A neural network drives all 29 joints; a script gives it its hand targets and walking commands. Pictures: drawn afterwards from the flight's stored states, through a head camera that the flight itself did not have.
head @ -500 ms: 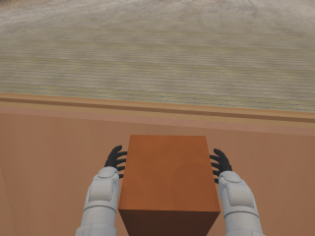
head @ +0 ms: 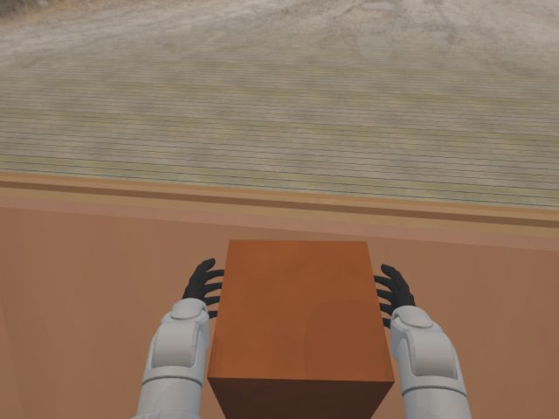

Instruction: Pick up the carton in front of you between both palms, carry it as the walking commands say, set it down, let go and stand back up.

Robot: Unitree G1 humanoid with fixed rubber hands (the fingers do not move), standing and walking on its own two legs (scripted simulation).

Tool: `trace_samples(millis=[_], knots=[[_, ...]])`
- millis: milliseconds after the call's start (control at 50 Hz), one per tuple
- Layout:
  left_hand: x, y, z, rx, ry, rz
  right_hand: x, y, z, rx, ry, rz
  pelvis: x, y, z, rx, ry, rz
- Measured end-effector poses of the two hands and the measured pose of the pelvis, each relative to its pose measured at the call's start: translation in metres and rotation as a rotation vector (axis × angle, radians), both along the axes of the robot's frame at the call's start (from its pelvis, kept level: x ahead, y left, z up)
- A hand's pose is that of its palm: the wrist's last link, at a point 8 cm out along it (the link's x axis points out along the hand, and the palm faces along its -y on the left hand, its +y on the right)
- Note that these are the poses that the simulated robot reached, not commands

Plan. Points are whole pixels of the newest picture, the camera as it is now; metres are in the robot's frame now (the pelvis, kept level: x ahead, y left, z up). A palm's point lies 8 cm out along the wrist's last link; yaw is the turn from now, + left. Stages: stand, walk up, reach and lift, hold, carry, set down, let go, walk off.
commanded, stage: hold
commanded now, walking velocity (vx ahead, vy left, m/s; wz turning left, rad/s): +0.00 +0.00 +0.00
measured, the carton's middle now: (296, 339) +0.27 +0.00 -0.03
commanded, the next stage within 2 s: carry in 0.28 s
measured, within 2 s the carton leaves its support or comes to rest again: neither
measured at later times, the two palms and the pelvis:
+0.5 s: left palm (190, 285) +0.30 +0.16 +0.07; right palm (396, 290) +0.30 -0.14 +0.07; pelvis +0.01 +0.01 -0.01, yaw +1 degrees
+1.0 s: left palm (189, 202) +0.48 +0.20 +0.07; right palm (350, 200) +0.49 -0.10 +0.08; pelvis +0.24 +0.04 -0.02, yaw -1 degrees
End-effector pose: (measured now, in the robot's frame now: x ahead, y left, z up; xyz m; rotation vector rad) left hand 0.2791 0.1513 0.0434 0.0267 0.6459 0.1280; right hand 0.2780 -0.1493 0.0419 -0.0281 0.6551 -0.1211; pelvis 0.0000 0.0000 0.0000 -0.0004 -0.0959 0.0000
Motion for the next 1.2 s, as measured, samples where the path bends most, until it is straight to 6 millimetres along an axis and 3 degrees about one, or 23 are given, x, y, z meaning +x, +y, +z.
trace_samples(millis=[80, 320, 420, 520, 620, 780, 900, 1000, 1120, 1200], knots=[[-0.001, 0.000, 0.006, -0.010, -0.004, 0.007, -0.001, 0.000, 0.006, 0.004, -0.004, -0.001, -0.004, -0.001, 0.000, 0.000, -0.017, 0.001], [-0.004, 0.000, 0.000, -0.013, 0.021, 0.009, -0.004, -0.001, 0.000, 0.014, 0.021, -0.011, -0.014, 0.000, -0.003, -0.001, -0.011, 0.001], [0.006, 0.002, 0.012, -0.024, -0.011, 0.019, 0.005, 0.002, 0.011, 0.024, -0.011, -0.018, -0.006, 0.001, -0.004, -0.008, 0.066, 0.007], [0.025, 0.010, 0.028, -0.047, -0.070, 0.043, 0.029, 0.011, 0.031, 0.022, -0.071, -0.016, 0.013, 0.010, -0.012, -0.002, 0.106, 0.016], [0.053, 0.021, 0.038, -0.046, -0.045, 0.030, 0.052, 0.021, 0.040, 0.054, -0.044, -0.050, 0.051, 0.019, -0.012, -0.004, 0.150, -0.031], [0.106, 0.008, 0.035, -0.083, -0.006, 0.043, 0.101, 0.009, 0.037, 0.060, -0.007, -0.078, 0.121, 0.011, -0.015, -0.027, 0.187, 0.030], [0.140, 0.034, 0.033, -0.099, 0.038, 0.117, 0.159, 0.035, 0.041, 0.053, 0.042, -0.011, 0.184, 0.021, -0.007, 0.010, 0.205, 0.036], [0.202, 0.051, 0.032, -0.097, 0.011, 0.109, 0.215, 0.052, 0.036, 0.058, 0.013, -0.018, 0.243, 0.041, -0.019, 0.020, 0.181, -0.025], [0.290, 0.035, 0.045, -0.078, 0.052, 0.005, 0.268, 0.036, 0.041, 0.074, 0.047, -0.130, 0.312, 0.050, -0.003, -0.018, 0.203, -0.034], [0.346, 0.025, 0.047, -0.080, 0.028, -0.026, 0.318, 0.027, 0.047, 0.069, 0.021, -0.156, 0.366, 0.046, -0.003, -0.035, 0.200, -0.025]])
